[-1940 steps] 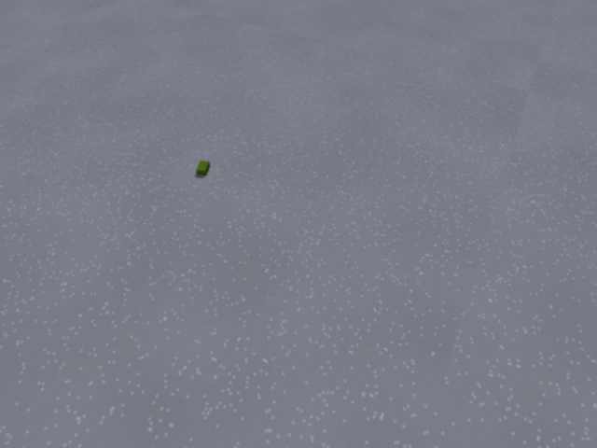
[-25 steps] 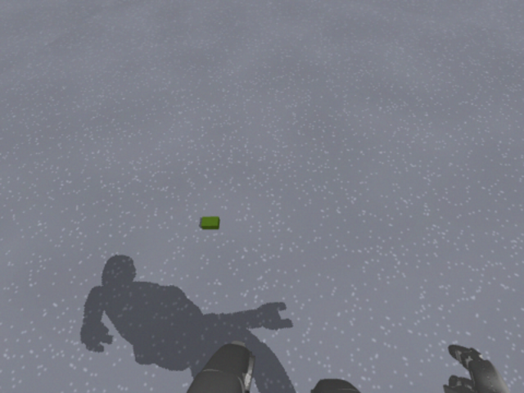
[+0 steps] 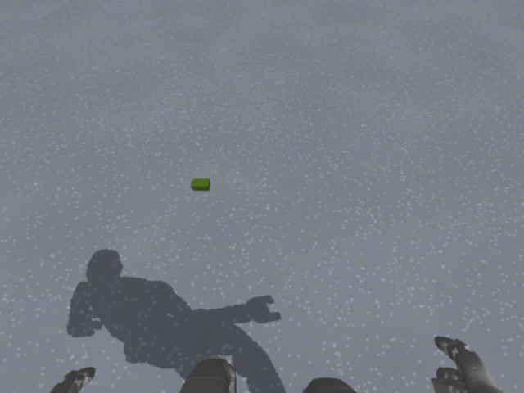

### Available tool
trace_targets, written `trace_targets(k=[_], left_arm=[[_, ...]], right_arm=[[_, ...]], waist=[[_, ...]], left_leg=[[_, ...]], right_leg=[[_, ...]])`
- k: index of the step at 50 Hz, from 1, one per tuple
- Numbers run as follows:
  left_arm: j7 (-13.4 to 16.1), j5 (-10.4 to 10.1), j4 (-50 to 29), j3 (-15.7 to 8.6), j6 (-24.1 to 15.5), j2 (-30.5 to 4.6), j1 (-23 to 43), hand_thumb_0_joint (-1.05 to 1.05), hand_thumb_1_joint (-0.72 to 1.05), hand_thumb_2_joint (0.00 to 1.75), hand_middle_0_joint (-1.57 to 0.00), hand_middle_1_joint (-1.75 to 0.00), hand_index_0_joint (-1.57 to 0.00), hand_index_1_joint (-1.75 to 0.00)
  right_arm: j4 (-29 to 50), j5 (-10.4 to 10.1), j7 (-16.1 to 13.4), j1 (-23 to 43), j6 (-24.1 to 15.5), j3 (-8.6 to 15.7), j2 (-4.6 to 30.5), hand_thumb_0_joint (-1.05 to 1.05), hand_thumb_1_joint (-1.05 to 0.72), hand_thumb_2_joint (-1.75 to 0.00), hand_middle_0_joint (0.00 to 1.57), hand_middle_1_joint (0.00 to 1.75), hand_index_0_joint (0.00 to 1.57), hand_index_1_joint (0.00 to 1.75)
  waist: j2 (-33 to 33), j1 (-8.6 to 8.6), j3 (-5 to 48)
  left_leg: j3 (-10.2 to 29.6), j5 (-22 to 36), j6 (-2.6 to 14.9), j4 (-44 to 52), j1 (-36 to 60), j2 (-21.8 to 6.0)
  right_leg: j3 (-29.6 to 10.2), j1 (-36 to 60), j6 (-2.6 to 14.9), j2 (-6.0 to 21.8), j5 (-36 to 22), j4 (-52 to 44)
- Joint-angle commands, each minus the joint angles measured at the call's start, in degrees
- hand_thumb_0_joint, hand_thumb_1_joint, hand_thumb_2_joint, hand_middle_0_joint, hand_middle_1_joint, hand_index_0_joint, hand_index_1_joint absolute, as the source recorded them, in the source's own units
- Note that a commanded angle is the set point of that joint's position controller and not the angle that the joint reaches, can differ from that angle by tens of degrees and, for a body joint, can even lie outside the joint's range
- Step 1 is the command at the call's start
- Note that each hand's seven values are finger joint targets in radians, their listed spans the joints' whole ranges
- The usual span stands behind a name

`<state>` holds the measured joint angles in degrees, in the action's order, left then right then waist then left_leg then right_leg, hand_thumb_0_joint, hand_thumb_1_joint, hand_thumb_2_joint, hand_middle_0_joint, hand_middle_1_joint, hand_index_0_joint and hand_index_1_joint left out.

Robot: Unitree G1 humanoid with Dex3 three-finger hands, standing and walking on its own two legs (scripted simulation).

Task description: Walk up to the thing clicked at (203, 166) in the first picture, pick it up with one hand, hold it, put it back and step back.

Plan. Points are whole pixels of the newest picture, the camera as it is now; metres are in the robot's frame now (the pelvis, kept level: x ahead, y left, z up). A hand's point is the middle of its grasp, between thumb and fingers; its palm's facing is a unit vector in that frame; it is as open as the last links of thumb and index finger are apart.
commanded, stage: step back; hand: left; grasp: from above
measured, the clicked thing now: (201, 184) +0.97 +0.31 -0.74
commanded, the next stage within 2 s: stand in 1.24 s
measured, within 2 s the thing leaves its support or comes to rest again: neither
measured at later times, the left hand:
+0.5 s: hand out of the picture -0.08 +0.28 -0.13, palm faces +0.08 -0.91 -0.41, open 7.4 cm
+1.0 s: hand out of the picture -0.05 +0.28 -0.14, palm faces +0.08 -0.93 -0.36, open 7.4 cm
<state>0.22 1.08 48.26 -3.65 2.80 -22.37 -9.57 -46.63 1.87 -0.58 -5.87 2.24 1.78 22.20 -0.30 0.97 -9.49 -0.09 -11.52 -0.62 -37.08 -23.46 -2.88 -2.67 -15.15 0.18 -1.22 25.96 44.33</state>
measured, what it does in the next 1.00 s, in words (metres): steps on the spot: right foot, then left foot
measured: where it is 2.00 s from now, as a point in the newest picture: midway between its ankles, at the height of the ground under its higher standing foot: outside the picture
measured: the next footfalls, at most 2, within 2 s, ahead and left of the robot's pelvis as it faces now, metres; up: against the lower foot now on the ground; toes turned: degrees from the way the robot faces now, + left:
right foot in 0.02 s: -0.03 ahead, -0.12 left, +0.00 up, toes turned +4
left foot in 0.34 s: -0.09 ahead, +0.13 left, +0.00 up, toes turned +4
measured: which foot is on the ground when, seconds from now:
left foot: down 0.00-0.04, up 0.06-0.32, down 0.34-0.62, up 0.64-0.84, down 0.86-1.00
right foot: up 0.00-0.00, down 0.02-1.00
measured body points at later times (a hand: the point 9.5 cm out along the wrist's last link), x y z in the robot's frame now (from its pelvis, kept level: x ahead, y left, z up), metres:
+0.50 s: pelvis -0.11 -0.01 +0.01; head -0.11 -0.01 +0.46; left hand -0.09 +0.33 -0.10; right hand -0.04 -0.31 -0.11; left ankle -0.13 +0.12 -0.72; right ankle -0.06 -0.12 -0.70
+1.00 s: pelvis -0.08 +0.01 +0.01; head -0.06 +0.02 +0.46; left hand -0.05 +0.33 -0.12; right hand +0.03 -0.28 -0.11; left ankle -0.07 +0.14 -0.72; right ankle -0.07 -0.12 -0.72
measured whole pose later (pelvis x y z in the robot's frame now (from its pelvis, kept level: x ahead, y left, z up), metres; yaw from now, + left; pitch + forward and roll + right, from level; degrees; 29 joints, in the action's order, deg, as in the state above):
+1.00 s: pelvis -0.08 +0.01 +0.01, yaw +4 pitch -2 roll +0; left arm -0.2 0.6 59.3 -1.9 -0.9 -21.8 -10.7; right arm -59.1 1.7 0.6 -8.2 -0.5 1.8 20.1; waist 0.6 1.3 -4.2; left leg -0.6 -16.4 -0.4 -33.7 -15.0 -1.2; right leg 0.0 -13.5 -0.3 1.5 17.3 33.7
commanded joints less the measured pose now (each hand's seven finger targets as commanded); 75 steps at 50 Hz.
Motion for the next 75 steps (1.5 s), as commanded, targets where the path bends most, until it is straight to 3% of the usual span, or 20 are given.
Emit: trace_targets(k=[1,2,3,6,12,16,17,19,22,28,29,31,32,42,44,45,51,56,66,75], left_arm=[[1.03,1.57,-0.64,-4.58,-2.69,-13.98,-7.23,0.00,0.90,0.90,-0.20,-0.30,-0.20,-0.30],[0.88,1.35,-2.32,-6.53,-2.33,-21.25,-4.35,0.00,0.90,0.90,-0.20,-0.30,-0.20,-0.30],[1.25,1.29,-4.06,-6.64,-2.77,-22.70,-1.36,0.00,0.90,0.90,-0.20,-0.30,-0.20,-0.30],[1.98,1.49,-4.34,-4.45,-3.23,-14.69,6.31,0.00,0.90,0.90,-0.20,-0.30,-0.20,-0.30],[1.38,2.15,-1.86,-5.32,-4.00,-15.43,-2.73,0.00,0.90,0.90,-0.20,-0.30,-0.20,-0.30],[0.49,1.46,-1.25,-4.18,-3.02,-15.83,0.01,0.00,0.90,0.90,-0.20,-0.30,-0.20,-0.30],[0.37,1.49,-1.04,-3.12,-2.89,-13.08,-1.42,0.00,0.90,0.90,-0.20,-0.30,-0.20,-0.30],[0.35,0.14,-0.94,-2.81,-3.13,-11.53,3.13,0.00,0.90,0.90,-0.20,-0.30,-0.20,-0.30],[-0.79,-0.36,1.53,-2.80,-3.94,-11.09,0.47,0.00,0.90,0.90,-0.20,-0.30,-0.20,-0.30],[-0.60,0.54,5.99,-3.17,-5.35,-9.96,-4.89,0.00,0.90,0.90,-0.20,-0.30,-0.20,-0.30],[-0.10,1.07,6.26,-3.64,-5.80,-11.51,-6.11,0.00,0.90,0.90,-0.20,-0.30,-0.20,-0.30],[0.18,1.48,5.77,-5.07,-6.35,-18.76,-6.47,0.00,0.90,0.90,-0.20,-0.30,-0.20,-0.30],[0.29,1.22,4.17,-5.07,-6.65,-18.26,-3.64,0.00,0.90,0.90,-0.20,-0.30,-0.20,-0.30],[0.07,0.13,3.41,-1.49,-5.49,-11.36,2.01,0.00,0.90,0.90,-0.20,-0.30,-0.20,-0.30],[-0.13,-1.10,3.80,0.00,-4.85,-6.99,0.33,0.00,0.90,0.90,-0.20,-0.30,-0.20,-0.30],[0.22,-1.35,5.30,-0.90,-4.48,-9.91,-0.28,0.00,0.90,0.90,-0.20,-0.30,-0.20,-0.30],[0.40,-0.93,8.67,-0.99,-5.92,-11.93,1.06,0.00,0.90,0.90,-0.20,-0.30,-0.20,-0.30],[0.79,-1.08,9.43,-0.27,-5.44,-10.98,3.34,0.00,0.90,0.90,-0.20,-0.30,-0.20,-0.30],[0.51,-0.88,12.02,1.08,-5.11,-9.80,7.27,0.00,0.90,0.90,-0.20,-0.30,-0.20,-0.30],[0.10,-0.71,13.57,1.28,-5.17,-9.73,8.46,0.00,0.90,0.90,-0.20,-0.30,-0.20,-0.30]], right_arm=[[3.48,-1.05,-0.28,-1.41,0.69,3.22,10.56,0.00,-0.90,-0.90,0.20,0.30,0.20,0.30],[5.11,-1.19,-1.15,1.20,0.64,3.27,8.99,0.00,-0.90,-0.90,0.20,0.30,0.20,0.30],[4.71,-1.34,-1.57,2.00,1.07,4.60,11.34,0.00,-0.90,-0.90,0.20,0.30,0.20,0.30],[0.72,-1.71,-1.08,-3.64,0.73,4.26,11.53,0.00,-0.90,-0.90,0.20,0.30,0.20,0.30],[0.71,0.03,0.33,-0.52,-0.88,3.96,11.26,0.00,-0.90,-0.90,0.20,0.30,0.20,0.30],[-5.07,-0.19,1.07,-8.16,-2.13,4.61,10.12,0.00,-0.90,-0.90,0.20,0.30,0.20,0.30],[-6.15,0.24,0.99,-9.94,-2.52,5.27,11.03,0.00,-0.90,-0.90,0.20,0.30,0.20,0.30],[-4.55,0.88,0.78,-6.72,-3.13,6.23,19.57,0.00,-0.90,-0.90,0.20,0.30,0.20,0.30],[-3.73,0.86,0.56,-0.28,-4.63,4.00,13.24,0.00,-0.90,-0.90,0.20,0.30,0.20,0.30],[-4.00,0.20,1.20,-1.25,-2.64,4.05,11.61,0.00,-0.90,-0.90,0.20,0.30,0.20,0.30],[-3.80,-0.07,1.04,-2.52,-2.42,3.34,9.54,0.00,-0.90,-0.90,0.20,0.30,0.20,0.30],[-3.36,0.00,0.48,-1.46,-2.31,3.47,9.63,0.00,-0.90,-0.90,0.20,0.30,0.20,0.30],[-4.08,-0.15,0.52,-3.39,-2.62,3.97,11.51,0.00,-0.90,-0.90,0.20,0.30,0.20,0.30],[-8.45,0.32,0.67,-6.47,-3.75,4.23,8.57,0.00,-0.90,-0.90,0.20,0.30,0.20,0.30],[-7.55,0.58,0.02,-3.43,-4.60,4.38,12.43,0.00,-0.90,-0.90,0.20,0.30,0.20,0.30],[-6.82,-0.02,0.23,-0.28,-4.50,4.42,15.03,0.00,-0.90,-0.90,0.20,0.30,0.20,0.30],[-9.15,-1.00,0.20,1.93,-4.26,2.37,10.04,0.00,-0.90,-0.90,0.20,0.30,0.20,0.30],[-10.73,-1.24,-0.02,3.41,-4.09,2.46,9.95,0.00,-0.90,-0.90,0.20,0.30,0.20,0.30],[-13.25,-1.60,0.31,5.47,-4.50,1.86,9.23,0.00,-0.90,-0.90,0.20,0.30,0.20,0.30],[-14.94,-1.51,0.76,5.95,-4.37,1.44,9.39,0.00,-0.90,-0.90,0.20,0.30,0.20,0.30]], waist=[[1.65,0.38,12.81],[15.70,3.07,10.45],[13.94,3.12,7.04],[4.47,-2.73,6.92],[10.51,4.00,8.61],[10.02,-0.25,8.12],[4.56,-1.02,8.76],[-10.39,-3.43,4.60],[-4.17,0.34,3.43],[-6.50,1.62,4.96],[-1.83,2.13,5.62],[8.59,2.96,3.07],[4.67,1.64,1.90],[5.35,-1.94,9.17],[-6.26,-0.32,10.71],[-6.48,0.35,10.10],[-3.19,0.21,12.26],[-2.07,0.19,14.25],[0.43,-0.92,14.17],[-0.57,-1.16,10.06]], left_leg=[[7.29,-4.67,4.47,-5.63,-4.46,-0.45],[5.51,-22.22,0.92,-18.03,-8.27,8.22],[12.50,-24.29,-0.08,-29.01,-5.26,6.16],[11.62,-14.18,-0.24,-35.09,-4.33,9.37],[5.55,-18.43,-0.89,-10.60,-6.49,4.08],[-1.41,-12.33,2.27,12.98,15.34,5.46],[2.46,-10.83,3.16,16.36,21.35,4.08],[36.19,-45.02,13.88,28.03,8.76,-17.73],[19.61,-24.27,10.26,23.07,7.47,-9.44],[10.12,-24.13,6.76,12.91,-0.89,-5.42],[7.91,-22.65,4.97,6.28,-5.40,-2.88],[5.60,-22.76,1.90,-14.35,-9.75,3.91],[8.97,-20.03,1.73,-16.12,-8.65,2.30],[0.31,-1.70,1.37,11.22,17.06,2.63],[19.48,-7.97,5.80,20.03,15.72,-10.86],[20.49,-13.12,10.30,20.11,8.34,-14.28],[5.37,9.99,3.01,11.29,10.20,-4.50],[4.33,20.02,3.51,11.77,16.08,-5.32],[4.49,19.22,2.29,17.21,20.35,-5.46],[4.31,3.46,1.17,22.50,16.74,-4.44]], right_leg=[[-11.74,10.59,3.14,7.39,-10.02,-22.91],[-27.33,-0.76,13.50,22.83,-12.48,-26.91],[-33.67,-11.31,18.29,28.16,-12.42,-29.00],[-11.64,-7.36,11.36,15.48,-20.03,-20.28],[-15.99,7.96,10.74,15.52,11.11,-23.35],[-9.28,-5.08,7.54,13.05,11.69,-22.30],[-6.07,-9.54,5.57,10.38,10.23,-16.31],[2.47,-18.75,-0.21,2.32,7.29,2.97],[-0.73,-11.02,0.69,3.27,-2.28,4.37],[4.65,9.90,1.26,-0.61,-6.70,-18.44],[-1.02,14.77,2.15,1.37,-4.50,-21.48],[-31.91,4.75,11.74,22.09,22.42,-34.27],[-31.76,2.96,13.99,23.21,18.88,-33.19],[-4.03,-6.96,5.55,10.75,-14.32,-17.03],[0.11,-9.06,1.08,3.43,-7.70,-8.33],[2.41,-2.32,0.76,2.61,0.83,-6.46],[-3.01,8.01,2.40,7.08,-26.06,-16.79],[-1.86,7.80,1.76,7.09,-30.44,-17.86],[-1.89,9.60,0.62,8.13,-30.27,-24.01],[-2.66,8.38,0.24,8.24,-18.49,-29.07]])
